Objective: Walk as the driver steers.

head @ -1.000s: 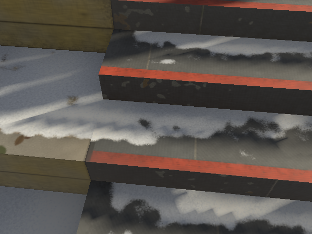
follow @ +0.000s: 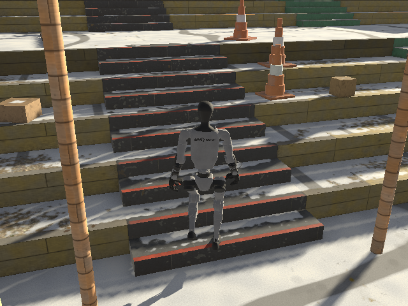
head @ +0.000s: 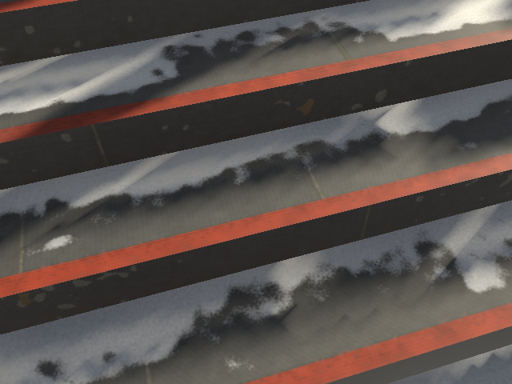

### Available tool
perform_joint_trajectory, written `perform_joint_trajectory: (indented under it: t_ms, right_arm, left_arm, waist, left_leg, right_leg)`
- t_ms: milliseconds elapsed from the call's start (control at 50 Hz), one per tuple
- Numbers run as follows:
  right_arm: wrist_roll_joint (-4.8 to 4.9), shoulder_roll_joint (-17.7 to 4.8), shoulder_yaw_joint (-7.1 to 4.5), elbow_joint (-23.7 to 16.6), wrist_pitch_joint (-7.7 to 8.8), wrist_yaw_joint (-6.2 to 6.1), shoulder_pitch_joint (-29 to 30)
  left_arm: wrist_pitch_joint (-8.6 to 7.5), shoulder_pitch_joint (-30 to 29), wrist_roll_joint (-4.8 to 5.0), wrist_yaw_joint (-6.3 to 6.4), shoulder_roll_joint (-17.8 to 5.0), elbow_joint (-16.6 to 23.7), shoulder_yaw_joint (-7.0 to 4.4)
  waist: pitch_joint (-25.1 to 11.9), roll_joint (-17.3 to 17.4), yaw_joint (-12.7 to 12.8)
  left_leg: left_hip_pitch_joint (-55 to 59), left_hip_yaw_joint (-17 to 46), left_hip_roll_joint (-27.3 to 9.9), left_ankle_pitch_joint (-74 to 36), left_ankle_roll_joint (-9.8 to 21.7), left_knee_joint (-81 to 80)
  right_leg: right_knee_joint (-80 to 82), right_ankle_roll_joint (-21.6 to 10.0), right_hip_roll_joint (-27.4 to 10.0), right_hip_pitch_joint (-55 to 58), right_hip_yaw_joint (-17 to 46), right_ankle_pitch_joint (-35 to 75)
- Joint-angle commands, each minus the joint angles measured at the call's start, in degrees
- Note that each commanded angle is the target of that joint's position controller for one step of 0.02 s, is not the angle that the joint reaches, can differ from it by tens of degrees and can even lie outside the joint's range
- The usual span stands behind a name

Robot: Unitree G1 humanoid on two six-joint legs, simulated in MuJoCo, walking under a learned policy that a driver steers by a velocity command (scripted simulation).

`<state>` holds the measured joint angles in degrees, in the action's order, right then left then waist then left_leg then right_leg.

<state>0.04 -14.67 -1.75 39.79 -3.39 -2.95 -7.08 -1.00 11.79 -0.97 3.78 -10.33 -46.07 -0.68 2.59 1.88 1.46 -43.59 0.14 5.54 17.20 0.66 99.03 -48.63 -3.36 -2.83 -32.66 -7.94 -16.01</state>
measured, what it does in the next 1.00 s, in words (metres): climbs, turning left: left foot, then right foot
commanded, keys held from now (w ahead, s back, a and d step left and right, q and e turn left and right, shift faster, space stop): q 0.46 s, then no key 0.44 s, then w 0.10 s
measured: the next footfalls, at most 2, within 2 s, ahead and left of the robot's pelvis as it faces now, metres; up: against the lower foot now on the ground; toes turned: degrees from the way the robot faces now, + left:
left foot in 0.28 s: +0.08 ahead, +0.15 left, +0.00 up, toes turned +17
right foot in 0.64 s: +0.18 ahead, -0.05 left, +0.00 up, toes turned +19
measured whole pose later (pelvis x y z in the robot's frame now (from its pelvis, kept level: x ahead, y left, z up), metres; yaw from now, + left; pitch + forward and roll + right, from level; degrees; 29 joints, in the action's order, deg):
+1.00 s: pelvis +0.08 +0.02 +0.05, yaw +22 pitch +3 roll +0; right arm -2.2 -10.5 0.1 40.2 2.4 4.2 -15.9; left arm -3.5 13.8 -1.8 -3.0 -10.1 -43.1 0.7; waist -2.9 0.1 -0.2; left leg -16.1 4.4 0.3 17.2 -0.2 26.4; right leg -26.6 -2.4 1.5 -15.5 -0.5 -19.9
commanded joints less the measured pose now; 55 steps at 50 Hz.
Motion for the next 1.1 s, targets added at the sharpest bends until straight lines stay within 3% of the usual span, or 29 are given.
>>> perform_joint_trajectory:
  t_ms: [20,120,140,180,240,260,280,300,320,360,400,460,540,580,600,620,640,660,680,700,720,780,880,900,920,940,980,1040,1100]
  right_arm:
    - [-0.87,-4.64,-0.94,-4.4,-1.44,-0.47,-8.07]
    - [-0.55,-3.81,-0.68,-9.95,-2.85,-0.93,-5.82]
    - [-0.26,-1.44,0.37,-10.67,-2.99,-1.11,-6.04]
    - [-0.75,-0.72,0.97,-11.5,-2.62,-0.21,-3.55]
    - [0.31,-3.72,-0.83,-7.24,-2.7,1.62,-11.94]
    - [0.18,-4.26,-2.02,-2.43,-2.64,1.8,-18.08]
    - [-0.1,-4.79,-2.68,0.01,-2.0,2.07,-22.95]
    - [-1.19,-11.14,-3.81,-4.15,-1.16,0.9,-19.48]
    - [-2.94,-11.95,-3.37,-7.98,0.97,-0.03,-12.72]
    - [-2.37,-8.31,-2.16,-11.39,2.18,-1.08,-4.15]
    - [-0.66,-5.41,-0.8,-12.52,1.68,-2.02,-2.66]
    - [-0.18,-3.55,0.4,-13.09,0.6,-3.65,-6.34]
    - [-0.14,-4.84,-0.3,-12.55,-0.98,-4.3,-10.65]
    - [0.16,-5.45,-0.64,-12.78,-1.43,-3.94,-9.09]
    - [0.03,-5.69,-0.74,-13.79,-0.83,-3.26,-6.59]
    - [0.23,-4.08,-0.02,-12.43,-0.06,-1.94,-6.53]
    - [0.09,-2.3,0.37,-11.09,0.61,-0.91,-7.91]
    - [-0.1,0.77,1.14,-10.96,1.21,-0.11,-7.34]
    - [-0.14,2.43,1.8,-11.46,1.68,0.23,-8.19]
    - [-0.81,-0.21,1.13,-10.63,2.11,0.2,-7.2]
    - [-0.67,-1.39,0.75,-10.22,2.48,0.27,-4.53]
    - [-0.98,0.09,0.67,-7.26,3.32,0.96,-4.13]
    - [-1.05,-0.09,0.35,-3.12,3.43,1.21,-5.77]
    - [-2.76,2.78,1.89,-4.28,5.45,6.47,-6.48]
    - [-2.97,3.12,1.83,-2.85,6.27,8.97,-8.08]
    - [-2.43,0.53,0.99,-3.07,6.69,9.28,-8.4]
    - [-2.29,-3.98,-0.77,-3.14,7.22,7.69,-9.43]
    - [-2.73,-2.98,-0.88,-4.11,8.37,4.47,-8.89]
    - [-2.53,-2.11,-1.02,-3.86,8.9,3.94,-11.4]
  left_arm:
    - [-0.64,-4.86,0.0,2.86,-3.49,6.05,0.44]
    - [0.43,-3.14,0.34,5.83,-7.14,10.53,-0.03]
    - [1.32,-3.2,1.09,5.5,-8.52,10.7,-0.77]
    - [2.34,-2.52,1.29,5.18,-11.83,11.06,-2.67]
    - [2.21,-5.88,2.87,3.91,-12.06,11.97,-3.87]
    - [2.53,-4.63,3.19,2.64,-8.41,9.87,-3.05]
    - [3.25,-3.69,2.81,1.34,-6.1,9.05,-2.79]
    - [3.57,-8.65,1.98,0.66,-6.01,14.03,-2.87]
    - [3.06,-10.0,1.04,0.4,-5.14,14.68,-2.64]
    - [2.9,-8.84,1.17,-0.38,-5.78,14.58,-2.57]
    - [2.32,-8.51,0.5,-0.31,-5.74,14.75,-2.32]
    - [1.79,-9.57,1.32,-0.76,-3.59,15.61,-0.87]
    - [0.82,-11.16,2.29,-1.13,-2.47,15.64,0.79]
    - [0.52,-8.27,2.63,-1.8,-3.55,14.16,0.43]
    - [0.17,-5.5,2.34,-2.26,-4.66,13.02,-0.03]
    - [-0.06,-5.35,1.67,-2.76,-3.98,12.05,0.01]
    - [-0.15,-3.47,0.82,-3.06,-4.1,11.47,-0.38]
    - [-0.17,-1.2,-0.7,-3.09,-5.63,11.39,-0.59]
    - [0.12,-3.27,-1.74,-2.5,-7.08,12.05,-0.6]
    - [-0.12,-6.3,-1.39,-2.11,-3.96,13.31,0.28]
    - [0.0,-7.19,-0.94,-1.53,-2.41,13.37,0.78]
    - [0.49,-6.87,0.07,-0.71,-5.34,11.7,0.01]
    - [0.13,-3.51,0.78,-0.84,-4.68,8.19,-0.08]
    - [-2.86,-5.46,-0.26,-5.77,-2.72,10.18,1.17]
    - [-3.68,-4.18,-0.2,-8.2,-3.43,8.14,0.87]
    - [-3.81,-1.77,-0.3,-8.81,-5.67,7.21,-0.01]
    - [-4.0,1.51,-1.43,-7.34,-9.29,6.45,-1.54]
    - [-4.43,1.11,-1.22,-4.66,-9.11,6.82,-1.75]
    - [-3.94,-1.91,-0.87,-4.37,-7.46,8.03,-1.4]
  waist:
    - [-4.41,-6.42,-5.18]
    - [-5.44,-6.09,-3.63]
    - [-4.93,-8.29,-3.89]
    - [-6.6,-9.52,-1.86]
    - [-9.68,-8.95,-3.6]
    - [-9.4,-2.08,-4.54]
    - [-4.08,4.93,-6.08]
    - [3.49,18.03,-5.44]
    - [3.4,14.74,-2.96]
    - [0.25,7.58,0.67]
    - [-3.88,2.31,0.89]
    - [-6.83,1.71,-0.93]
    - [-8.85,6.25,-4.51]
    - [-8.45,7.69,-4.3]
    - [-10.07,7.82,-3.61]
    - [-9.49,5.95,-2.94]
    - [-9.93,5.01,-2.4]
    - [-9.49,-0.97,-1.39]
    - [-6.69,-13.56,-3.9]
    - [-4.25,-12.84,-3.91]
    - [-3.92,-10.47,-3.12]
    - [-5.41,-7.38,-3.27]
    - [-4.04,-4.36,-2.5]
    - [-0.14,-0.47,-3.39]
    - [-1.45,-3.18,-3.71]
    - [-1.94,-4.49,-2.86]
    - [-4.84,-4.61,-1.77]
    - [-6.09,-5.29,-1.32]
    - [-5.25,-3.83,-2.78]
  left_leg:
    - [-0.74,3.18,-2.65,-6.48,-2.23,1.97]
    - [-2.18,5.41,-6.33,-6.46,-6.56,-3.23]
    - [-1.63,1.26,-6.77,-0.38,-6.18,-18.46]
    - [8.52,-2.74,-8.49,7.86,-4.19,-36.79]
    - [24.27,-2.34,-11.36,1.19,1.06,-56.67]
    - [31.36,-10.43,-3.35,5.07,2.68,-60.95]
    - [33.55,-3.14,-5.16,1.67,5.72,-66.82]
    - [28.46,33.08,-17.03,13.01,17.24,-81.62]
    - [22.32,44.86,-22.01,22.67,21.14,-90.28]
    - [20.79,36.5,-19.05,15.92,15.3,-84.66]
    - [22.46,28.75,-15.38,7.43,12.29,-79.35]
    - [27.25,25.58,-12.64,0.99,12.52,-76.81]
    - [33.97,25.29,-12.82,4.21,11.28,-76.38]
    - [30.45,25.17,-12.24,7.28,10.83,-75.68]
    - [27.35,27.02,-14.51,6.62,10.65,-75.83]
    - [24.95,21.55,-11.86,5.98,9.98,-74.36]
    - [20.77,19.52,-9.63,9.45,8.41,-70.96]
    - [12.85,14.83,-6.42,10.95,4.97,-63.04]
    - [9.51,9.23,-2.93,9.71,1.14,-59.83]
    - [11.79,10.4,-6.5,6.44,-1.13,-56.97]
    - [13.66,9.6,-6.96,3.68,-1.88,-58.1]
    - [23.16,5.96,-6.76,-3.04,-1.51,-69.21]
    - [28.12,5.7,-6.65,-4.14,0.24,-74.47]
    - [25.57,3.35,-5.69,0.29,-1.01,-73.96]
    - [27.96,4.58,-6.4,0.42,-1.2,-75.35]
    - [27.0,4.75,-6.05,1.89,-0.75,-75.89]
    - [24.06,3.8,-5.43,6.38,1.87,-76.54]
    - [25.13,4.66,-7.2,1.99,4.49,-77.02]
    - [30.99,3.73,-7.57,2.92,6.74,-78.87]
  right_leg:
    - [23.06,-5.64,-14.59,2.27,19.33,-9.88]
    - [22.87,-7.28,-17.82,9.04,17.16,-6.72]
    - [25.75,-6.79,-15.87,11.69,13.14,-7.23]
    - [26.59,-5.47,-15.51,11.92,9.65,-6.83]
    - [24.43,-4.98,-18.44,10.87,10.06,-10.7]
    - [17.27,-4.11,-12.76,7.78,3.11,-15.66]
    - [3.49,-0.96,-7.57,0.43,-1.55,-19.43]
    - [-13.86,5.25,3.9,-15.36,0.87,-21.03]
    - [-24.5,5.67,4.58,-15.51,11.65,-17.35]
    - [-31.8,6.48,3.56,-12.75,15.45,-7.64]
    - [-31.78,7.35,4.21,-11.52,14.69,-2.54]
    - [-23.85,8.2,5.91,-10.77,13.0,-0.33]
    - [1.85,7.82,5.89,-6.64,9.93,-6.17]
    - [12.96,6.83,5.16,1.0,9.12,-4.2]
    - [16.91,5.17,2.69,8.86,11.87,2.59]
    - [22.32,4.22,5.6,13.36,5.97,4.17]
    - [23.96,3.14,3.55,20.29,8.28,5.74]
    - [26.34,-0.2,-3.2,26.6,17.26,2.93]
    - [34.01,-7.31,-10.0,22.03,32.17,-9.35]
    - [35.73,-10.88,-13.71,18.32,36.53,-13.55]
    - [35.15,-10.59,-12.47,17.03,34.01,-12.19]
    - [32.7,-5.88,-6.74,15.3,24.87,-10.57]
    - [32.16,-2.05,-1.62,15.03,17.01,-8.07]
    - [33.31,-0.58,-1.87,11.65,16.28,-16.68]
    - [33.5,-0.32,-2.48,10.49,17.46,-20.1]
    - [33.58,-0.97,-2.75,11.89,17.53,-19.73]
    - [32.16,-3.13,-3.97,19.44,17.95,-18.02]
    - [31.79,-6.61,-6.53,21.83,20.19,-15.71]
    - [30.04,-6.33,-4.22,17.55,15.48,-11.55]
